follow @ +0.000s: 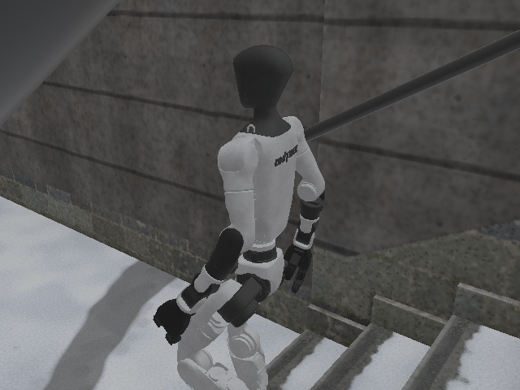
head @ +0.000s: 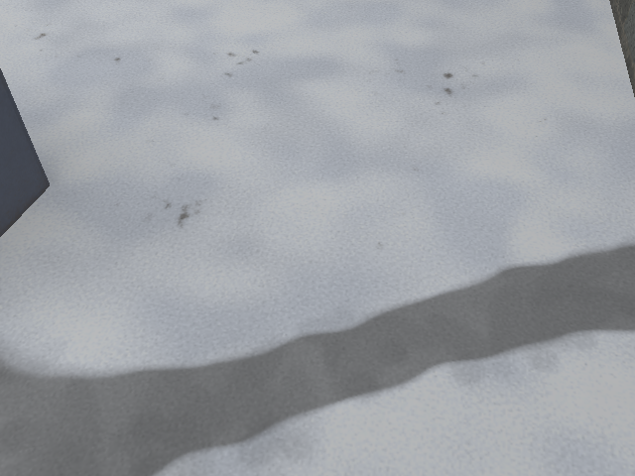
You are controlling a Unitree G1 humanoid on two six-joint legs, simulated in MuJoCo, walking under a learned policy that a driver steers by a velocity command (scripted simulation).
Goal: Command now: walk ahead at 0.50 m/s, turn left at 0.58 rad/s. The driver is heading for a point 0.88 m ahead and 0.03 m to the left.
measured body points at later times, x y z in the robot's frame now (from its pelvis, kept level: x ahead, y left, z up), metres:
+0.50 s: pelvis +0.30 +0.02 -0.11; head +0.31 +0.02 +0.34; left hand +0.05 +0.16 -0.23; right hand +0.60 -0.10 -0.18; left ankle +0.44 +0.16 -0.83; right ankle +0.02 -0.10 -0.72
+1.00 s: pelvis +0.63 +0.01 -0.20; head +0.66 +0.00 +0.25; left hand +0.79 +0.28 -0.29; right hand +0.70 -0.25 -0.34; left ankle +0.44 +0.15 -0.85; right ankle +0.74 -0.07 -0.91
